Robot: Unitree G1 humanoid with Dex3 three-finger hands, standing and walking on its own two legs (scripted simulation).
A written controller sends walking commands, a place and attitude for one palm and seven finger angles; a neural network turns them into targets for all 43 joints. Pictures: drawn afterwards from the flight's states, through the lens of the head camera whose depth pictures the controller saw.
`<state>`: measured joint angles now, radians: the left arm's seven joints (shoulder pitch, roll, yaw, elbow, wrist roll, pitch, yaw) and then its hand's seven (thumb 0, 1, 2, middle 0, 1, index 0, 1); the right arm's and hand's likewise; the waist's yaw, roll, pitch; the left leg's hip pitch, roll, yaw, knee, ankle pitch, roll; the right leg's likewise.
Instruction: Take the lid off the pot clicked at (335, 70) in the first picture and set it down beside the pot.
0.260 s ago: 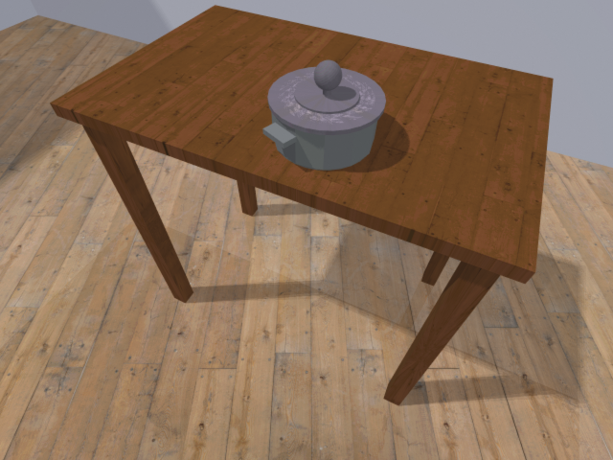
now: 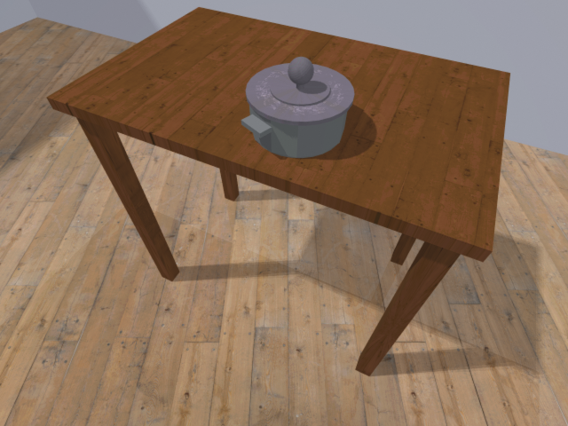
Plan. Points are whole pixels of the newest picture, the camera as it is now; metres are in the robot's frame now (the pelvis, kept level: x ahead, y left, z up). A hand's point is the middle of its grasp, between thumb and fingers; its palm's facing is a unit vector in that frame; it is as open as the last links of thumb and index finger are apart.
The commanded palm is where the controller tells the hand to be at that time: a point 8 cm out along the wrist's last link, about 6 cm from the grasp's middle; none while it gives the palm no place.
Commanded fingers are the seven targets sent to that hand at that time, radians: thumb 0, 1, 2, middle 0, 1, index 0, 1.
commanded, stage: look at it before walking up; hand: left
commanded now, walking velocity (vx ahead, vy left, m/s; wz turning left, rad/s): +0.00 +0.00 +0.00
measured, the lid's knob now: (300, 70) +0.64 +0.01 +0.17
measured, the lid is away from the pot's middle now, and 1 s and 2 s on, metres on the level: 0.00 0.00 0.00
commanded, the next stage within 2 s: turn to face it in 0.38 s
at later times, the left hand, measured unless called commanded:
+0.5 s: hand out of the picture +0.02 +0.16 -0.17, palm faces +0.03 -0.98 -0.20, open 7.4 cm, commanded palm none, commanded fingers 0.00 0.90 0.90 -0.20 -0.30 -0.20 -0.30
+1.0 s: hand out of the picture +0.05 +0.15 -0.16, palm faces -0.10 -0.96 -0.27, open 7.4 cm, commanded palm none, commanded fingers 0.00 0.90 0.90 -0.20 -0.30 -0.20 -0.30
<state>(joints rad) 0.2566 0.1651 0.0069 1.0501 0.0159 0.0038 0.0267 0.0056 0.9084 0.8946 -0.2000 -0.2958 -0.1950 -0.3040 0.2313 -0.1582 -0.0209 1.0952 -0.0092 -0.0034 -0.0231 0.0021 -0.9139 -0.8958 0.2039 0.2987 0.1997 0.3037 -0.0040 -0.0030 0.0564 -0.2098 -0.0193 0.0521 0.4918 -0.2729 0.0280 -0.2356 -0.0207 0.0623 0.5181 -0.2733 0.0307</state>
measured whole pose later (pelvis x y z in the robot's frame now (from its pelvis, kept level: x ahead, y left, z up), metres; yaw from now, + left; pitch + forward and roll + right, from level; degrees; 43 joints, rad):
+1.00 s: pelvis +0.00 -0.04 +0.00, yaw -11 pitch +2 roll +2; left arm 0.28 0.17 0.07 0.93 0.02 0.02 0.01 0.01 0.91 0.89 -0.20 -0.30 -0.19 -0.30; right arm 0.11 -0.22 -0.07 0.95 -0.01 0.03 -0.03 0.00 -0.91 -0.90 0.20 0.30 0.20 0.30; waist 0.04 0.01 0.12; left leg -0.47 0.03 0.02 1.03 -0.46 -0.05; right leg -0.32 0.07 0.11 0.55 -0.26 -0.06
